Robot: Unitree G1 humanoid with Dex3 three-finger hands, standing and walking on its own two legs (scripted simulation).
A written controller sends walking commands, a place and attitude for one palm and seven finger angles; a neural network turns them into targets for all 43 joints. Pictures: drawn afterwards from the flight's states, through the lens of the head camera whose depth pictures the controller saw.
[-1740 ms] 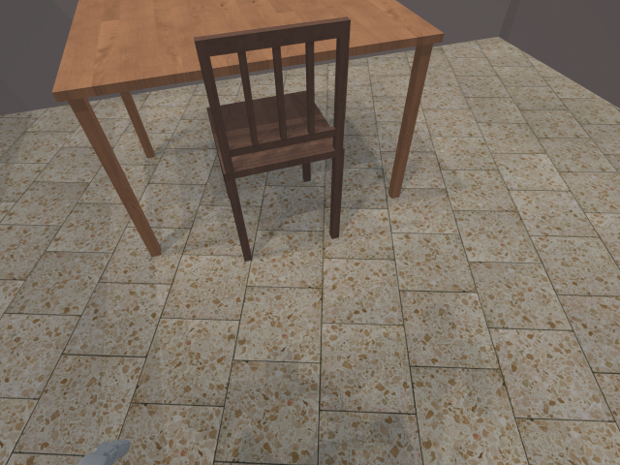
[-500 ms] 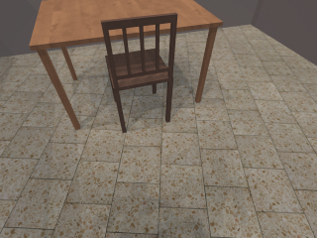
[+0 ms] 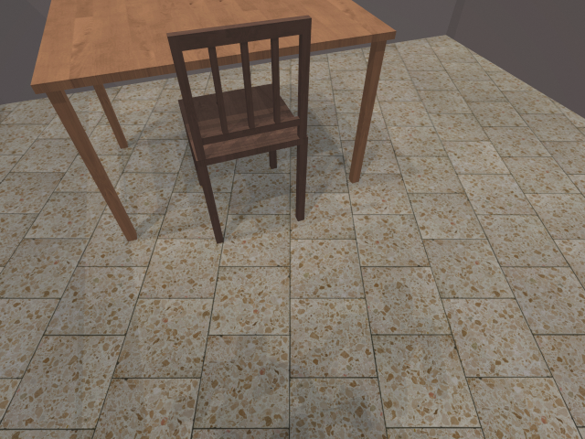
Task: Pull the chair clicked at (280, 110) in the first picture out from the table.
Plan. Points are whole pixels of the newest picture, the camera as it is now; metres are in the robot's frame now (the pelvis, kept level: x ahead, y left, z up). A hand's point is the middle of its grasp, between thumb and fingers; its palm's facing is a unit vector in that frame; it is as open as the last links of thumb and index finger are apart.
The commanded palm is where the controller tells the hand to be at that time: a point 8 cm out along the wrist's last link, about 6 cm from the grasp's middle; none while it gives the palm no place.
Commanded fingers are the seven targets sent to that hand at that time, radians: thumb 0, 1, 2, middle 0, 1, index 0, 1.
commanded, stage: walk to a spot facing it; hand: left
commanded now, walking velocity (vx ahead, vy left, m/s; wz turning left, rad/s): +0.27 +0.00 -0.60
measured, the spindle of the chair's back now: (247, 87) +1.09 +0.22 -0.08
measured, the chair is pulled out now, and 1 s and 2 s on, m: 0.00 0.00 0.00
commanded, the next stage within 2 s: turn to face it in 1.56 s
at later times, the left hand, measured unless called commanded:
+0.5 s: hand out of the picture +0.06 +0.15 -0.15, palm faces -0.16 -0.97 -0.20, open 7.4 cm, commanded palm none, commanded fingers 0.00 0.90 0.90 -0.20 -0.30 -0.20 -0.30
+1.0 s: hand (248, 269) +0.47 +0.13 -0.17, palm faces -0.46 -0.86 -0.20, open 7.4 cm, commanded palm none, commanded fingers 0.00 0.90 0.90 -0.20 -0.30 -0.20 -0.30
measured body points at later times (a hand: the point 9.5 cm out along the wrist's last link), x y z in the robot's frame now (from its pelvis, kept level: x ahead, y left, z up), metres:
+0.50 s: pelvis +0.09 -0.04 +0.00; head +0.10 -0.06 +0.45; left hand +0.07 +0.20 -0.14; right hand +0.13 -0.31 -0.14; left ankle +0.16 +0.10 -0.65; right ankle +0.01 -0.10 -0.74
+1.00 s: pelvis +0.31 -0.02 +0.00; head +0.32 +0.01 +0.45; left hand +0.50 +0.18 -0.15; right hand +0.21 -0.25 -0.13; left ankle +0.33 +0.06 -0.74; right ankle +0.26 -0.15 -0.63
